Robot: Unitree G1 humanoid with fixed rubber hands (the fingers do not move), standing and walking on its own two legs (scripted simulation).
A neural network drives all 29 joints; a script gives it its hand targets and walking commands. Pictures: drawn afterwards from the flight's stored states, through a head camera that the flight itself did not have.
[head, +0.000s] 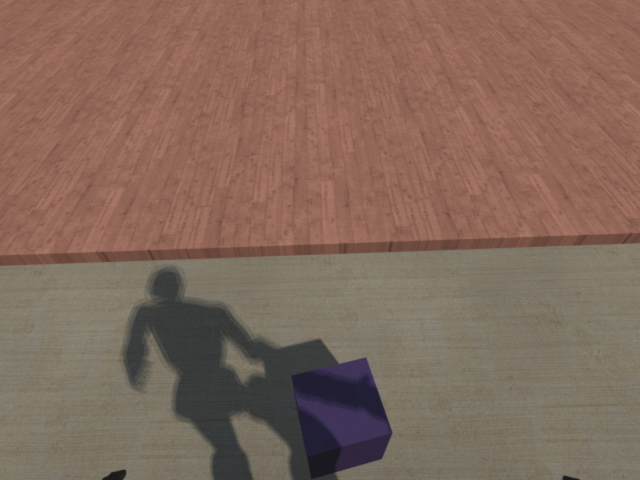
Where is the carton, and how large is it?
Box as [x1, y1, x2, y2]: [292, 358, 391, 478]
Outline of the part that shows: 366,358 361,358 292,375 297,410 311,478 379,459 383,454 390,437 391,430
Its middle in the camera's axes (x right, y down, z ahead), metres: +0.05 +0.50 +1.08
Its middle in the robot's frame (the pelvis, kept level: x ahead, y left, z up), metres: +0.41 -0.01 -0.66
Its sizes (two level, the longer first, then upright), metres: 0.210 0.200 0.250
